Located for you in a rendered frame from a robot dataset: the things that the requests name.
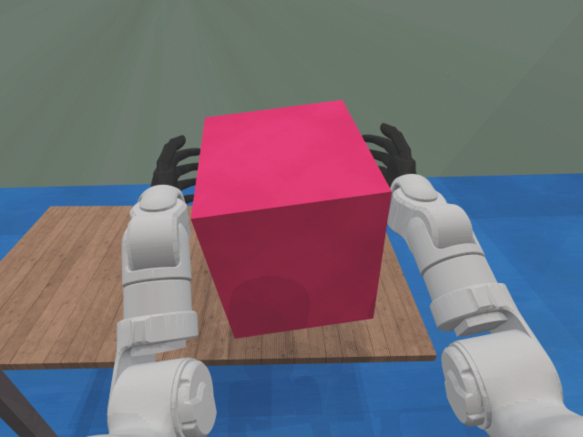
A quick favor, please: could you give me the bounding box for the left robot forearm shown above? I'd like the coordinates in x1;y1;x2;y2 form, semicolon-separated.
107;185;199;432

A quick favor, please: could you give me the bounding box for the robot left hand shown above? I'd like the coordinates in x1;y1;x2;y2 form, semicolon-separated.
150;135;200;204

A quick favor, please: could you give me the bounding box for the right robot forearm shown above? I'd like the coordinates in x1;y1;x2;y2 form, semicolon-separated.
387;174;564;401

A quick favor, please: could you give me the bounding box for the robot left upper arm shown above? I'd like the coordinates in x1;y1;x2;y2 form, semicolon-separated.
87;357;217;437

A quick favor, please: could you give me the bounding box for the robot right hand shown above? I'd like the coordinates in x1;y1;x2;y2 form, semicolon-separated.
362;123;417;188

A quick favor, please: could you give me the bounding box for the table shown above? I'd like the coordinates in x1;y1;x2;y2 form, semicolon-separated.
0;206;437;437

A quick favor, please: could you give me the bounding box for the carton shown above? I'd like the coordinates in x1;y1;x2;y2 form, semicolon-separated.
191;100;392;339

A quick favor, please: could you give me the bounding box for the robot right upper arm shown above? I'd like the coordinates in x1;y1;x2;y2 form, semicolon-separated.
442;330;583;437

